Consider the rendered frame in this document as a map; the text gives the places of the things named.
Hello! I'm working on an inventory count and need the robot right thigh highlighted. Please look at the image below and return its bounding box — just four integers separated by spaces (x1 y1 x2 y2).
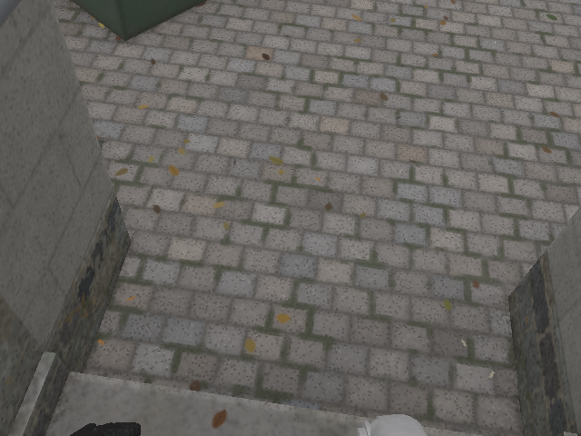
357 414 428 436

